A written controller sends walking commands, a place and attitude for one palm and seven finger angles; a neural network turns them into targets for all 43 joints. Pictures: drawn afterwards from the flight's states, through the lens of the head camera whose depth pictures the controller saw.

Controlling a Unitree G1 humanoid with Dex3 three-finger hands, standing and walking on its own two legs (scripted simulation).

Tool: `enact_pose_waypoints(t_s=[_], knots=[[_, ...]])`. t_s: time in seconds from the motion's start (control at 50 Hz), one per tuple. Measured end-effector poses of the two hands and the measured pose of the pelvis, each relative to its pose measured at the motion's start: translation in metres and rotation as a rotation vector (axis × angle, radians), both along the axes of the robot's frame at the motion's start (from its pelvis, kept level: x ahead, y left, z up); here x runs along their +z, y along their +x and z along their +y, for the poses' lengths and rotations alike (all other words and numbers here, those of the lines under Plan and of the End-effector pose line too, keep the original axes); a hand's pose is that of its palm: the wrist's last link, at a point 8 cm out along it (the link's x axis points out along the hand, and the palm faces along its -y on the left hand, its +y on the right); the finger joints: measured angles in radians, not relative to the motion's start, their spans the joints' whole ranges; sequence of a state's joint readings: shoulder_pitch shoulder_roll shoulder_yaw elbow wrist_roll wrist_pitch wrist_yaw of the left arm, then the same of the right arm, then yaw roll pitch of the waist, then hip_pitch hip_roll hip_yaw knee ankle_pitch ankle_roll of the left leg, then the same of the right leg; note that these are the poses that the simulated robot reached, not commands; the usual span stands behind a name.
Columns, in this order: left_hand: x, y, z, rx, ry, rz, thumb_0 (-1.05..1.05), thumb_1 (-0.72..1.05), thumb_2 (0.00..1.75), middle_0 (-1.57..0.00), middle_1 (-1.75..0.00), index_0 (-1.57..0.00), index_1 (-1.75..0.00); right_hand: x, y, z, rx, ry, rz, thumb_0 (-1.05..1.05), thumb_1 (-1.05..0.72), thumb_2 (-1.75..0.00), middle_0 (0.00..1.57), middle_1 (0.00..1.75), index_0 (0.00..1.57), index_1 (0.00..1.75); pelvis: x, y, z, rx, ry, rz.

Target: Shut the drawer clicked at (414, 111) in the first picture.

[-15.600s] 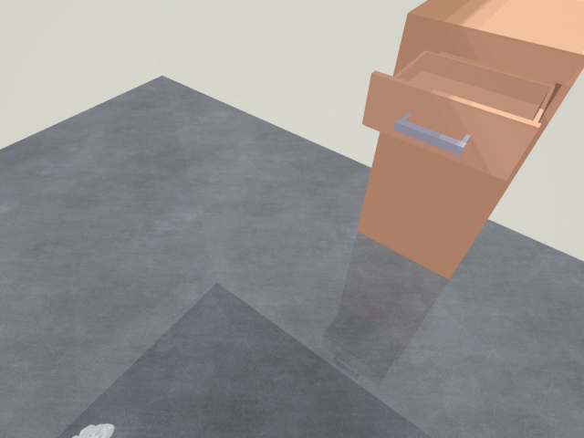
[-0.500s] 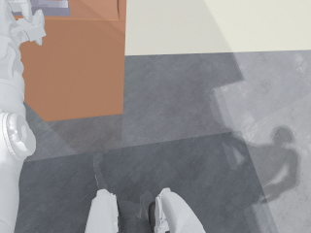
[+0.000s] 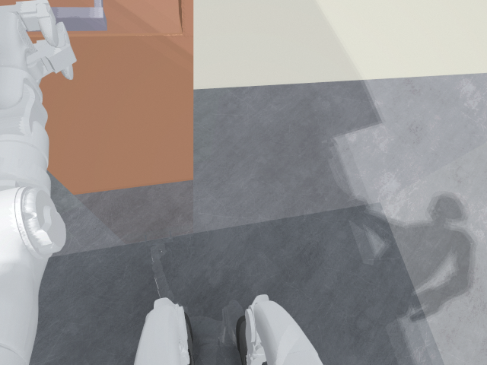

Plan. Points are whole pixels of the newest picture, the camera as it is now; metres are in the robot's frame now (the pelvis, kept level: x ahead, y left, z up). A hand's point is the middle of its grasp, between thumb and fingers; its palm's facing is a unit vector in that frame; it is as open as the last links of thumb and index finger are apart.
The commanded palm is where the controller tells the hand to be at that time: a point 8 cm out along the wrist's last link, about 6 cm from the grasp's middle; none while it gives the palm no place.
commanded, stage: pull the fist back off the drawer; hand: left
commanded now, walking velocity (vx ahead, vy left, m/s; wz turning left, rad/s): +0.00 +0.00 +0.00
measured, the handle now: (43, 8) +0.64 +0.23 +0.10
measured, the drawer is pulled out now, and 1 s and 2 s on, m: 0.00 0.00 0.00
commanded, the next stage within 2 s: draw the hand back to the body in 0.16 s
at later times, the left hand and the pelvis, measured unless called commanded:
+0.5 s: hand (54, 65) +0.52 +0.19 +0.12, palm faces +0.10 -0.99 -0.03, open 3.2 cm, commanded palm +0.46 +0.24 +0.13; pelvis +0.06 -0.01 +0.04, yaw +0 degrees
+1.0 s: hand out of the picture +0.35 +0.22 +0.19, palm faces +0.30 -0.92 -0.25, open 3.3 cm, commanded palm +0.30 +0.26 +0.21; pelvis +0.06 -0.02 +0.09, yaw +3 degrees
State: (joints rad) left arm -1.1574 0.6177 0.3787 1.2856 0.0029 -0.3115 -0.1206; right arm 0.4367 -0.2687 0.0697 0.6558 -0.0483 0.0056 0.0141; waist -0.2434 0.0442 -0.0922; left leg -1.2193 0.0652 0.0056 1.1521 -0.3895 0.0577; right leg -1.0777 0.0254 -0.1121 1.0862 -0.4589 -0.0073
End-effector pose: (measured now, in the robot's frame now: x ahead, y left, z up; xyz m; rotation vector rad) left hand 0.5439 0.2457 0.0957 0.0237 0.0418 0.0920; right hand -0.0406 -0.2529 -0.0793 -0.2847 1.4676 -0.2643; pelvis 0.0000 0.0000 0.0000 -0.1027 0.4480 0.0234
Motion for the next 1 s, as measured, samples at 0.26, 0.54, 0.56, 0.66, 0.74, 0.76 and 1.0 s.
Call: enact_pose_waypoints(t_s=[0.26, 0.54, 0.56, 0.66, 0.74, 0.76, 1.0], knots=[[-0.002, -0.003, -0.008, 0.011, -0.005, 0.004, -0.02, 0.80, 0.91, -1.40, -1.60, -1.40, -1.60, 0.003, 0.045, -0.008, -0.009, 0.026, -0.048, 0.00, -0.90, -0.90, 0.20, 0.30, 0.20, 0.29, 0.014, 0.026, -0.006, -0.013, 0.020, -0.025], [0.029, -0.069, 0.003, 0.022, 0.013, -0.017, 0.01, 0.88, 0.90, -1.40, -1.60, -1.40, -1.60, 0.025, 0.132, -0.013, -0.017, 0.089, -0.231, 0.01, -0.90, -0.90, 0.20, 0.30, 0.20, 0.29, 0.051, 0.063, -0.014, -0.019, 0.053, -0.146], [0.034, -0.077, 0.004, 0.026, 0.016, -0.028, 0.01, 0.88, 0.90, -1.40, -1.60, -1.40, -1.60, 0.028, 0.142, -0.014, -0.007, 0.090, -0.259, 0.01, -0.90, -0.90, 0.20, 0.30, 0.20, 0.29, 0.053, 0.065, -0.014, -0.015, 0.055, -0.158], [0.054, -0.115, 0.008, 0.017, 0.023, -0.070, 0.01, 0.89, 0.90, -1.40, -1.60, -1.40, -1.60, 0.041, 0.194, -0.016, 0.060, 0.095, -0.403, 0.01, -0.90, -0.90, 0.20, 0.30, 0.20, 0.29, 0.062, 0.070, -0.015, 0.003, 0.066, -0.219], [0.064, -0.143, 0.008, 0.005, 0.017, -0.068, 0.01, 0.90, 0.90, -1.40, -1.60, -1.40, -1.60, 0.053, 0.232, -0.014, 0.115, 0.100, -0.519, 0.01, -0.90, -0.90, 0.20, 0.30, 0.20, 0.29, 0.066, 0.069, -0.016, 0.015, 0.074, -0.263], [0.067, -0.151, 0.008, 0.003, 0.016, -0.070, 0.01, 0.90, 0.90, -1.40, -1.60, -1.40, -1.60, 0.057, 0.240, -0.013, 0.127, 0.102, -0.549, 0.01, -0.90, -0.90, 0.20, 0.30, 0.20, 0.29, 0.068, 0.069, -0.016, 0.017, 0.077, -0.274], [0.105, -0.230, 0.014, 0.217, 0.232, 0.004, 0.02, 0.90, 0.90, -1.40, -1.60, -1.40, -1.60, 0.100, 0.299, 0.018, 0.232, 0.143, -0.735, 0.01, -0.90, -0.90, 0.20, 0.30, 0.20, 0.29, 0.093, 0.061, -0.019, 0.021, 0.108, -0.429]])
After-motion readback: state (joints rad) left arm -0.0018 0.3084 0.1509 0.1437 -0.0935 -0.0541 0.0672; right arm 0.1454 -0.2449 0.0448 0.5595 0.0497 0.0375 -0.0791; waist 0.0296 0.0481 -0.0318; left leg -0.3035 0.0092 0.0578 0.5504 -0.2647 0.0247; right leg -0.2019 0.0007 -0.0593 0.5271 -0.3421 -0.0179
